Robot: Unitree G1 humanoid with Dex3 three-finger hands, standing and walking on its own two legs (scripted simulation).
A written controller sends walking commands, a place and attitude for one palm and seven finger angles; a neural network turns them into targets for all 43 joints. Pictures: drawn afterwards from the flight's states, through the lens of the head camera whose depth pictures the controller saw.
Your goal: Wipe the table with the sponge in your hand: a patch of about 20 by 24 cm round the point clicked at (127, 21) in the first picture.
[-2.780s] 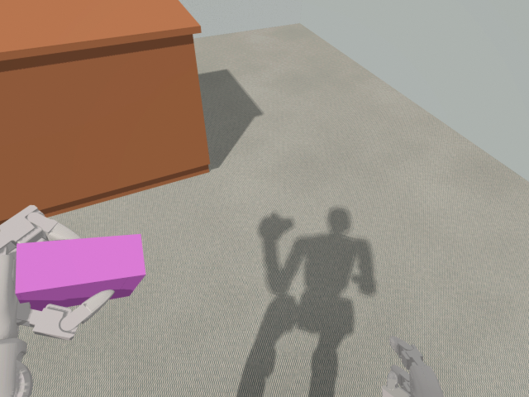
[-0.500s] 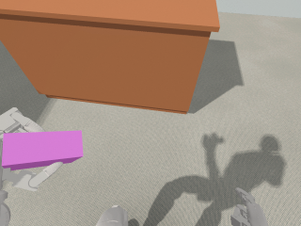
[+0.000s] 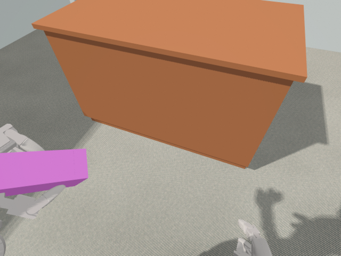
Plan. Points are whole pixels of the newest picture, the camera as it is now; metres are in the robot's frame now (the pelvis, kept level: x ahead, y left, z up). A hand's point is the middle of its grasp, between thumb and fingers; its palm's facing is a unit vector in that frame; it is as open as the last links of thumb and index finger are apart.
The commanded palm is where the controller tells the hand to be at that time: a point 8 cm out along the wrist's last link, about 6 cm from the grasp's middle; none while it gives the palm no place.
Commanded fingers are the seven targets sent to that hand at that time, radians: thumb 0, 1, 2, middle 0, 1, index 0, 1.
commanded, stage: walk to a spot facing it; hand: left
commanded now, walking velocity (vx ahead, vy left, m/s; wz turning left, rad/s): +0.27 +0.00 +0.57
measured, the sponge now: (55, 171) +0.21 +0.22 +0.17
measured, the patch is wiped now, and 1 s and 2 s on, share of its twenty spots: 0.00 0.00 0.00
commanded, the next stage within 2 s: turn to face it in 0.36 s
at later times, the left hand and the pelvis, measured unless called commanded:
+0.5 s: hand (27, 139) +0.27 +0.30 +0.17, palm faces +0.57 -0.68 -0.46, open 9.2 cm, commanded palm +0.19 +0.32 +0.18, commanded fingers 0.00 0.10 1.30 -1.20 -1.60 -1.20 -1.60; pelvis +0.10 +0.01 -0.02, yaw +14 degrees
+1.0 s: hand (99, 121) +0.35 +0.19 +0.15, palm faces +0.47 -0.78 -0.41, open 9.2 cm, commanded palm +0.27 +0.24 +0.18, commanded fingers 0.00 0.10 1.30 -1.20 -1.60 -1.20 -1.60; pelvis +0.14 -0.06 -0.01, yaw +6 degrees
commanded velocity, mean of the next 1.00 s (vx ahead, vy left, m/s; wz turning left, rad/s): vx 0.09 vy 0.00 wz -0.08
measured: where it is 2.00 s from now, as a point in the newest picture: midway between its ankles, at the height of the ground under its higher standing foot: outside the picture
